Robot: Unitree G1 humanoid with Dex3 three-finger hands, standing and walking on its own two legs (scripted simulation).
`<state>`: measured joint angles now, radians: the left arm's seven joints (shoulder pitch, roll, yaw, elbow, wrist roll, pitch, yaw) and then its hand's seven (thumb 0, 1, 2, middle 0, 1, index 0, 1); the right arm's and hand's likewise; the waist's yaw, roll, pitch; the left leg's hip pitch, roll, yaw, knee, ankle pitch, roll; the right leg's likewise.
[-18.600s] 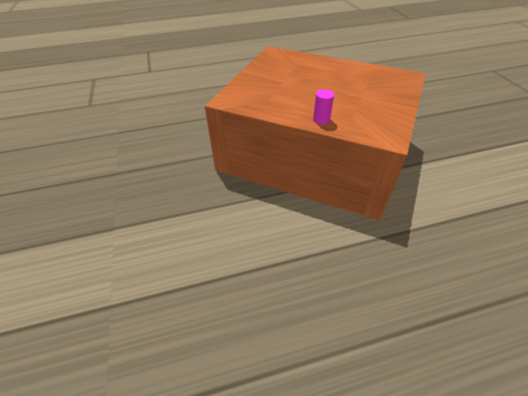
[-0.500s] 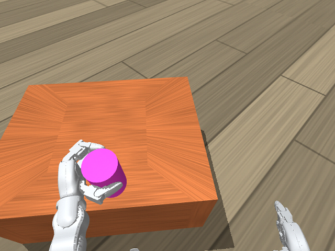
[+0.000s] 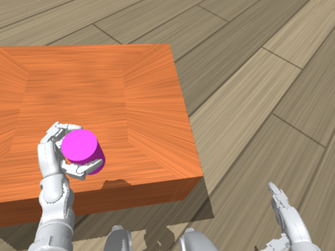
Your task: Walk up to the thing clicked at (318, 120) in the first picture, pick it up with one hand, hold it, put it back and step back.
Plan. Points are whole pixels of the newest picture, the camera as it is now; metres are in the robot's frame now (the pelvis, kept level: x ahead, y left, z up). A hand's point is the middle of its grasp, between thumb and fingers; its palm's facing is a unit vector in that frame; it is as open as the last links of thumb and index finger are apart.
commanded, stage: crouch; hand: left
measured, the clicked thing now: (86, 153) +0.38 +0.18 -0.04
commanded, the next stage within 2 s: lower in 0.62 s
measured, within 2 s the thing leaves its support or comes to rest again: rests again in 1.38 s
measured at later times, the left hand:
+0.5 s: hand (81, 148) +0.42 +0.20 -0.08, palm faces +0.23 -0.97 -0.02, open 10.8 cm
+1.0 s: hand (85, 151) +0.43 +0.21 -0.13, palm faces +0.23 -0.97 -0.03, open 10.9 cm
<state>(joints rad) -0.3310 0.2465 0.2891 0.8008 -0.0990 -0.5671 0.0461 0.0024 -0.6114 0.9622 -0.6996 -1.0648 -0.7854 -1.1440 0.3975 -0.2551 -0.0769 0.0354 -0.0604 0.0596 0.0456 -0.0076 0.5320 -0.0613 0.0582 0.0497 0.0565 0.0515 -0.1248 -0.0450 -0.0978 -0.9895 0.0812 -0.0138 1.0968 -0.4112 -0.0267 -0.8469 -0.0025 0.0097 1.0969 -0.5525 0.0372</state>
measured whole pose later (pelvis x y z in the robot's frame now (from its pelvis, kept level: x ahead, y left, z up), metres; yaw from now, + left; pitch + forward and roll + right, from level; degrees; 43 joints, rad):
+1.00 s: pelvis -0.01 +0.01 -0.07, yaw -2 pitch +29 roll -6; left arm -0.50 0.41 0.44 1.08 -0.03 -0.71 0.05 0.00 -0.61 0.95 -0.71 -1.06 -0.79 -1.14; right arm 0.41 -0.28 -0.06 -0.21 -0.08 0.06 0.11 -0.01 0.50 -0.07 0.06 0.05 0.06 0.05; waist -0.27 -0.03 -0.18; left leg -1.43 0.09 -0.08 1.44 -0.52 -0.02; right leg -1.25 0.02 -0.03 1.41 -0.67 0.04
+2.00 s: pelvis -0.03 +0.01 -0.12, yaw -3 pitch +31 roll -8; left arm -0.56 0.48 0.48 1.10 0.01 -0.74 0.06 -0.01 -0.52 0.50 -0.67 -0.68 -0.70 -0.69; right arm 0.43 -0.30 -0.09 -0.31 -0.08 0.05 0.14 -0.01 0.50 -0.06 0.07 0.05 0.06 0.05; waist -0.33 -0.03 -0.20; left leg -1.63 0.09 -0.11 1.60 -0.54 -0.02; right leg -1.42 0.03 -0.04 1.56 -0.70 0.05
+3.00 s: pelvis +0.00 +0.01 +0.00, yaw +0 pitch +19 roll -4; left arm -0.44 0.61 0.42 0.94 0.05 -0.18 0.11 -0.02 -0.49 0.10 -0.08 -0.07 -0.08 -0.07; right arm 0.38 -0.25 0.00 0.10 0.01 0.21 -0.02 -0.01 0.22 -0.28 0.12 0.14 0.12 0.14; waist -0.11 0.00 -0.15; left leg -1.04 0.08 -0.03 1.13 -0.43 -0.02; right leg -0.88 0.01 0.00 1.09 -0.55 0.05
